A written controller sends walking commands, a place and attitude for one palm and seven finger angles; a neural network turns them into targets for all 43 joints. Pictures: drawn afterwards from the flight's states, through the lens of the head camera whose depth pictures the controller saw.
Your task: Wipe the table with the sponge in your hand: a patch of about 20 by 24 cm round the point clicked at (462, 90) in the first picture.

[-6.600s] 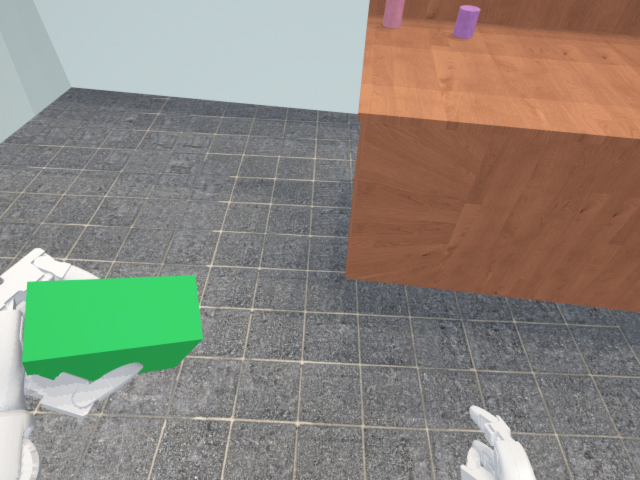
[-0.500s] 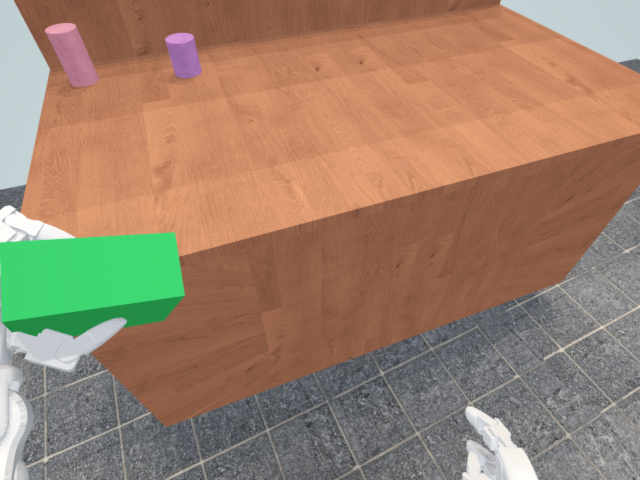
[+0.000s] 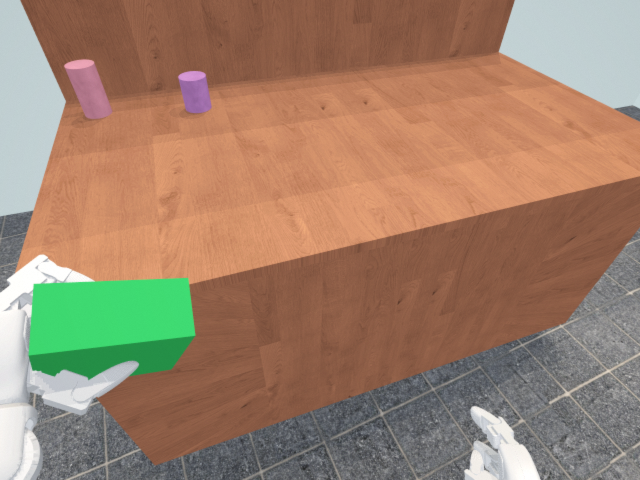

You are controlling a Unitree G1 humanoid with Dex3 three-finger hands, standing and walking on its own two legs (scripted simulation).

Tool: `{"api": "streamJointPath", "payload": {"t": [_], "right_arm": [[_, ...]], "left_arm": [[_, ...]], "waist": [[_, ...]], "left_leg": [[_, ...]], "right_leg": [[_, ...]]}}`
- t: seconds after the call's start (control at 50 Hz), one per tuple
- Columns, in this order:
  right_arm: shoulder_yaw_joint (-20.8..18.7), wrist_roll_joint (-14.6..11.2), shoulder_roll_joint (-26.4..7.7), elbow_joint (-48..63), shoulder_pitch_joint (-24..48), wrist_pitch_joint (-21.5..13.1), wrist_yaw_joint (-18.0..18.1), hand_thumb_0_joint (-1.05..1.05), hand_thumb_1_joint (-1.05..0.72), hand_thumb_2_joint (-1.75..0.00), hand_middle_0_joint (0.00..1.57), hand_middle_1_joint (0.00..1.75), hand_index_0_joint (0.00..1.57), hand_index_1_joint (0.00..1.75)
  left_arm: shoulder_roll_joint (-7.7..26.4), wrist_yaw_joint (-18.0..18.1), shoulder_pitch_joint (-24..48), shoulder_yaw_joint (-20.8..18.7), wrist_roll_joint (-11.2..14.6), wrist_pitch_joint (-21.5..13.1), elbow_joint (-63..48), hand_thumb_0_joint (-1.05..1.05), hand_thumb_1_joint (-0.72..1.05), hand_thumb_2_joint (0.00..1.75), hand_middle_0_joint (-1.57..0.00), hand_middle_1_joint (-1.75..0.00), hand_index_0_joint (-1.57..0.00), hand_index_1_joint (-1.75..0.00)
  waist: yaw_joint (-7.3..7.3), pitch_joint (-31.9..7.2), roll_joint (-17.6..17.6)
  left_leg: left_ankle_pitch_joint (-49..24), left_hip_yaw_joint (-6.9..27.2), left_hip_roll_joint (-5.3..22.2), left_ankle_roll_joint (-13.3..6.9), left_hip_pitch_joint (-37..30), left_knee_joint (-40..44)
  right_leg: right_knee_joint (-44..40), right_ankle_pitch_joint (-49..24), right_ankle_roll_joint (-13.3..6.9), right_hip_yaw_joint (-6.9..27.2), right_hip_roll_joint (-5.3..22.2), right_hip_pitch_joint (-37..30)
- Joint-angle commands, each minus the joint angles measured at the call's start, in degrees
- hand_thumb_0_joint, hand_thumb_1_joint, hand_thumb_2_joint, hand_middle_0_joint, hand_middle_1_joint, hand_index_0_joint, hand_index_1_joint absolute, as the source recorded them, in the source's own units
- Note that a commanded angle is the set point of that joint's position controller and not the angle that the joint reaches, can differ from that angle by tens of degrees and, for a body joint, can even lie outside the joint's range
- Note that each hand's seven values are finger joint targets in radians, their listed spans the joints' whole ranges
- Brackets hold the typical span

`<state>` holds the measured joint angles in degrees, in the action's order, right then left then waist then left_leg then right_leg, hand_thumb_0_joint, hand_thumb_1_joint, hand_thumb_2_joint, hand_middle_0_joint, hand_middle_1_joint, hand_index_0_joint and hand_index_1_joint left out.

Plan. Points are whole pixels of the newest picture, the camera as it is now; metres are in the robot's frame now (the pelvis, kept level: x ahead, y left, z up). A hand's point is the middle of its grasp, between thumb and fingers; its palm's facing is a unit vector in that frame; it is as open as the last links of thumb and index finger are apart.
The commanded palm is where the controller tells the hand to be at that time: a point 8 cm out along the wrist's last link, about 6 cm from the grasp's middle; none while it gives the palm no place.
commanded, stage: shuffle to correct the standing spot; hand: left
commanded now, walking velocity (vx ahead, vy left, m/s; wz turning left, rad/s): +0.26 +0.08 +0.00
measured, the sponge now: (137, 331) +0.23 +0.22 +0.13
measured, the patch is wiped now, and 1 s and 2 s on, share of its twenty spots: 0.00 0.00 0.00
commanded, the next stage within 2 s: come to a stop and stand still in 0.78 s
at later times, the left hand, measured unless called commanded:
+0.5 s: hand (127, 247) +0.32 +0.26 +0.16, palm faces +0.37 -0.79 -0.50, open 10.3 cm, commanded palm +0.26 +0.30 +0.19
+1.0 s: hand (127, 190) +0.42 +0.30 +0.17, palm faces +0.44 -0.81 -0.39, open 10.3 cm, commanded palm +0.36 +0.34 +0.19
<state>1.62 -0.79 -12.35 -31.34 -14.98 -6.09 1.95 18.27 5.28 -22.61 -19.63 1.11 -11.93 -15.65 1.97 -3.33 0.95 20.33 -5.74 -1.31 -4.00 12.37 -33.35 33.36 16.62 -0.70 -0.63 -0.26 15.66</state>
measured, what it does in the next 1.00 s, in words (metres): walks ahead: right foot, then left foot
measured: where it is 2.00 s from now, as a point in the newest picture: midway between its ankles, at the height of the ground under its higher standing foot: outside the picture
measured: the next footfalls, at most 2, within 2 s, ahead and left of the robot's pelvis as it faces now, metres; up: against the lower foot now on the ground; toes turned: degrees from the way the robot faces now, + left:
right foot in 0.44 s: +0.21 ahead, +0.04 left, +0.00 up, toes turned -9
left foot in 0.78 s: +0.24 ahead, +0.19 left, +0.00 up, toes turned +3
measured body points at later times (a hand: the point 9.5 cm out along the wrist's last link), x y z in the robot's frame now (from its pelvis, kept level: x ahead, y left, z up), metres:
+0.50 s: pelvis +0.11 +0.01 -0.02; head +0.13 +0.01 +0.43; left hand +0.29 +0.30 +0.18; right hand +0.26 -0.21 -0.12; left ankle +0.01 +0.09 -0.66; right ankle +0.21 -0.03 -0.73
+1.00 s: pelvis +0.20 +0.05 +0.00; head +0.19 +0.05 +0.45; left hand +0.39 +0.35 +0.19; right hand +0.36 -0.16 -0.09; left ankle +0.20 +0.19 -0.73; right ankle +0.21 -0.02 -0.73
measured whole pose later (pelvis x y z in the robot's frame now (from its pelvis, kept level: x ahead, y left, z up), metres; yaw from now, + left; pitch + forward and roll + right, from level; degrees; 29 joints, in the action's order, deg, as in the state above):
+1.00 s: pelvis +0.20 +0.05 +0.00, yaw +1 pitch -2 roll +0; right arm 2.5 -0.4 -10.4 -34.2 -14.2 -6.8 1.7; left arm 19.3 6.9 -22.7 -20.6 0.8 -9.2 -22.5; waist 0.0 -0.2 0.5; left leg 19.2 -1.9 2.4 1.1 15.0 -35.9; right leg 35.2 16.9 -3.4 -5.0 -1.6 15.7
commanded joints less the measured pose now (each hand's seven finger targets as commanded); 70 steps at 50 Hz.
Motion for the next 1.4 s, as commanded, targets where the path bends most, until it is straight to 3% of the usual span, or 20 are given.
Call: {"api": "streamJointPath", "payload": {"t": [0.0,0.06,0.1,0.14,0.16,0.2,0.28,0.34,0.38,0.4,0.42,0.46,0.58,0.7,0.8,0.9,1.02,1.14,1.26,1.38], "right_arm": [[-2.5,0.8,-5.9,9.3,8.4,-3.6,0.7,0.0,-0.9,-0.9,0.2,0.3,0.2,0.3],[-3.0,0.5,-5.8,8.9,7.7,-4.5,-0.4,0.0,-0.9,-0.9,0.2,0.3,0.2,0.3],[-3.1,0.4,-5.7,8.2,6.8,-4.7,-0.9,0.0,-0.9,-0.9,0.2,0.3,0.2,0.3],[-3.5,0.2,-6.6,8.2,6.3,-4.5,-0.9,0.0,-0.9,-0.9,0.2,0.3,0.2,0.3],[-3.8,0.2,-5.8,8.8,6.4,-4.5,-1.3,0.0,-0.9,-0.9,0.2,0.3,0.2,0.3],[-4.0,1.3,-4.8,8.3,4.9,-4.4,-2.5,0.0,-0.9,-0.9,0.2,0.3,0.2,0.3],[-4.9,0.2,-6.1,8.3,4.7,-2.6,-2.5,0.0,-0.9,-0.9,0.2,0.3,0.2,0.3],[-4.1,0.1,-6.4,8.8,5.1,-1.3,-1.4,0.0,-0.9,-0.9,0.2,0.3,0.2,0.3],[-3.5,-0.2,-6.3,9.6,7.7,-1.2,-0.8,0.0,-0.9,-0.9,0.2,0.3,0.2,0.3],[-3.9,-0.4,-6.1,9.7,8.0,-1.2,-1.2,0.0,-0.9,-0.9,0.2,0.3,0.2,0.3],[-4.6,-0.1,-6.4,10.7,9.1,-1.7,-1.4,0.0,-0.9,-0.9,0.2,0.3,0.2,0.3],[-4.3,1.3,-6.6,9.8,6.5,-1.5,-1.4,0.0,-0.9,-0.9,0.2,0.3,0.2,0.3],[-3.0,1.2,-5.6,4.6,7.0,-2.2,-1.6,0.0,-0.9,-0.9,0.2,0.3,0.2,0.3],[-2.2,1.5,-4.1,5.6,5.6,-4.5,1.4,0.0,-0.9,-0.9,0.2,0.3,0.2,0.3],[-3.4,-0.4,-7.1,7.1,6.6,-3.6,1.2,0.0,-0.9,-0.9,0.2,0.3,0.2,0.3],[-2.5,0.4,-6.2,6.7,8.9,-3.9,0.5,0.0,-0.9,-0.9,0.2,0.3,0.2,0.3],[-3.0,0.1,-5.7,6.0,8.3,-5.7,-0.1,0.0,-0.9,-0.9,0.2,0.3,0.2,0.3],[-2.6,0.4,-5.5,6.9,9.1,-3.8,0.8,0.0,-0.9,-0.9,0.2,0.3,0.2,0.3],[-3.3,0.0,-5.7,8.2,9.4,-2.1,1.5,0.0,-0.9,-0.9,0.2,0.3,0.2,0.3],[-3.0,0.5,-6.1,7.4,11.0,-2.1,2.8,0.0,-0.9,-0.9,0.2,0.3,0.2,0.3]], "left_arm": [[12.8,1.0,18.2,-4.2,0.3,-4.7,-20.9,0.0,0.1,1.3,-1.2,-1.6,-1.2,-1.6],[14.4,2.2,16.4,-5.3,0.1,-5.2,-27.1,0.0,0.1,1.3,-1.2,-1.6,-1.2,-1.6],[15.5,2.8,13.2,-7.5,0.3,-5.4,-29.5,0.0,0.1,1.3,-1.2,-1.6,-1.2,-1.6],[15.3,2.6,7.8,-9.3,1.2,-5.7,-31.2,0.0,0.1,1.3,-1.2,-1.6,-1.2,-1.6],[15.0,2.6,5.9,-9.5,1.0,-6.0,-31.9,0.0,0.1,1.3,-1.2,-1.6,-1.2,-1.6],[14.2,2.5,2.6,-10.2,1.2,-5.9,-29.0,0.0,0.1,1.3,-1.2,-1.6,-1.2,-1.6],[11.9,1.7,-2.2,-10.1,1.9,-3.5,-21.8,0.0,0.1,1.3,-1.2,-1.6,-1.2,-1.6],[11.9,1.1,-7.7,-10.1,2.7,-2.4,-18.0,0.0,0.1,1.3,-1.2,-1.6,-1.2,-1.6],[13.0,0.9,-8.0,-10.3,3.0,-2.0,-20.5,0.0,0.1,1.3,-1.2,-1.6,-1.2,-1.6],[15.0,1.0,-7.1,-11.6,3.0,-2.2,-22.8,0.0,0.1,1.3,-1.2,-1.6,-1.2,-1.6],[17.9,1.0,-3.7,-14.6,3.2,-3.5,-26.0,0.0,0.1,1.3,-1.2,-1.6,-1.2,-1.6],[20.5,1.2,2.0,-17.1,1.8,-4.9,-28.2,0.0,0.1,1.3,-1.2,-1.6,-1.2,-1.6],[16.2,1.5,11.7,-8.5,1.4,-4.9,-32.0,0.0,0.1,1.3,-1.2,-1.6,-1.2,-1.6],[12.9,2.6,3.3,-8.0,1.7,-2.8,-22.0,0.0,0.1,1.3,-1.2,-1.6,-1.2,-1.6],[11.1,2.8,6.7,-7.1,1.1,-3.1,-17.6,0.0,0.1,1.3,-1.2,-1.6,-1.2,-1.6],[11.7,2.1,7.4,-5.7,0.1,-2.9,-22.7,0.0,0.1,1.3,-1.2,-1.6,-1.2,-1.6],[14.1,3.4,5.2,-7.9,1.6,-2.3,-27.4,0.0,0.1,1.3,-1.2,-1.6,-1.2,-1.6],[13.5,3.5,-1.5,-9.2,2.1,-1.5,-25.7,0.0,0.1,1.3,-1.2,-1.6,-1.2,-1.6],[12.4,3.2,-6.1,-8.4,2.8,0.7,-23.2,0.0,0.1,1.3,-1.2,-1.6,-1.2,-1.6],[14.7,4.1,-0.6,-8.0,2.3,0.6,-28.9,0.0,0.1,1.3,-1.2,-1.6,-1.2,-1.6]], "waist": [[-1.51,3.7,-4.4],[-0.74,-1.2,-6.6],[-1.5,-5.2,-2.4],[-3.03,-8.1,14.4],[-3.07,-7.7,22.0],[-4.98,-4.8,14.6],[-4.1,3.6,2.3],[-2.06,1.1,4.8],[0.83,-5.6,4.0],[1.53,-11.4,-3.1],[0.89,-14.8,-12.2],[-0.84,-3.7,-4.8],[-1.9,-1.5,-0.3],[-0.25,-4.1,-2.7],[-1.73,1.9,7.6],[-1.25,2.7,9.4],[-1.55,-7.1,-5.7],[-0.81,-10.4,1.8],[-1.25,-10.6,-2.8],[-1.18,-5.5,2.5]], "left_leg": [[3.6,4.2,2.2,0.7,8.9,-3.3],[0.5,3.4,1.2,2.0,13.9,-11.4],[-1.8,5.2,2.4,2.0,8.4,-5.2],[-21.4,14.7,7.2,-0.9,-13.2,8.2],[-40.0,24.1,13.5,-3.2,-26.5,9.7],[-55.6,26.9,15.7,-2.7,-36.3,7.4],[-45.4,15.2,11.7,-1.9,-22.5,10.3],[-49.5,5.0,7.8,2.7,-2.2,3.0],[-41.7,1.9,5.6,3.8,5.3,-15.2],[-26.5,0.8,3.0,3.8,17.0,-33.7],[6.4,3.7,-2.0,2.5,29.0,-52.0],[9.6,12.1,4.5,3.0,27.8,-53.0],[-3.2,5.0,6.5,3.7,8.6,-27.4],[0.0,-3.3,0.4,2.5,-2.4,2.1],[1.2,23.4,16.6,-5.3,-0.4,16.5],[-3.6,13.2,12.2,-3.3,7.8,10.9],[-21.9,4.3,2.1,4.7,1.5,-1.2],[-44.5,5.9,8.4,3.8,-6.4,4.3],[-31.2,4.4,5.9,4.7,-2.3,3.8],[-13.5,5.3,5.3,3.8,-1.8,10.1]], "right_leg": [[-12.3,12.2,-8.0,20.3,10.2,0.7],[-11.8,-1.2,-12.4,27.4,17.1,-10.4],[-3.4,-11.8,-11.2,21.4,16.6,-11.2],[16.8,-13.4,-3.0,3.5,2.8,5.2],[27.3,5.1,-0.2,-2.4,-1.6,21.5],[37.9,15.8,-1.4,-3.0,-2.3,35.6],[24.6,5.1,-1.2,-8.7,-0.3,32.8],[4.3,-11.0,-2.2,-13.5,-3.5,0.6],[-5.8,-20.2,-4.1,-11.8,-2.3,-18.2],[-4.5,-23.5,-9.3,0.2,7.3,-31.1],[-5.9,-31.6,-15.9,26.5,21.0,-33.8],[-17.8,4.4,-15.4,34.5,24.4,-9.1],[-22.9,16.0,-10.0,13.7,16.5,14.6],[-14.7,21.9,-6.0,6.1,10.3,5.7],[10.6,8.3,0.3,-2.6,-0.9,11.1],[-1.8,1.3,0.1,-3.1,0.1,-0.5],[-6.2,-47.4,-6.2,10.2,9.9,-13.2],[-5.4,-37.8,-0.5,2.5,3.4,-12.0],[-7.7,-44.5,-1.3,4.7,6.3,-13.7],[-14.5,-18.7,-0.3,7.4,4.5,-6.6]]}}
